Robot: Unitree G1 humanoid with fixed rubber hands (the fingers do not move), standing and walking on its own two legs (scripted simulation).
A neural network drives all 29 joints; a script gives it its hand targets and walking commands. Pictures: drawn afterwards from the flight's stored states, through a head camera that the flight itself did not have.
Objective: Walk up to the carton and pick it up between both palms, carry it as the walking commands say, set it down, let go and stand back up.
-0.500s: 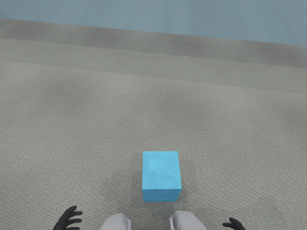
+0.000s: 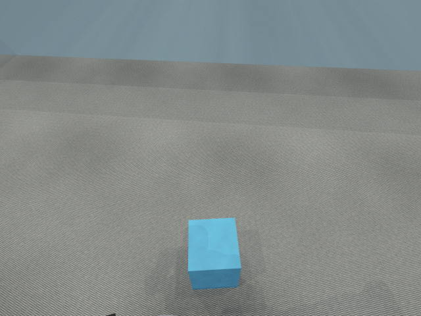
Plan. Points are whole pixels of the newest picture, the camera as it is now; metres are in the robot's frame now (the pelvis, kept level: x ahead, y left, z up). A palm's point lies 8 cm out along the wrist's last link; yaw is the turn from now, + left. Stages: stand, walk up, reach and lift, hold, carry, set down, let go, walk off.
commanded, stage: walk up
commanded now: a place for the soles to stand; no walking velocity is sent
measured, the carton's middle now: (213, 254) +0.46 +0.01 -0.64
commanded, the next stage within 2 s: none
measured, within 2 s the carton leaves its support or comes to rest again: neither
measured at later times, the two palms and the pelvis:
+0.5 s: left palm out of the picture +0.06 +0.27 -0.13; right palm out of the picture +0.10 -0.21 -0.13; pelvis +0.03 +0.02 +0.00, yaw +2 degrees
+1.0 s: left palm out of the picture +0.06 +0.27 -0.13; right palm out of the picture +0.09 -0.23 -0.13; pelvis +0.03 +0.01 +0.00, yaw +5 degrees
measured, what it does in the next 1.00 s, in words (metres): stands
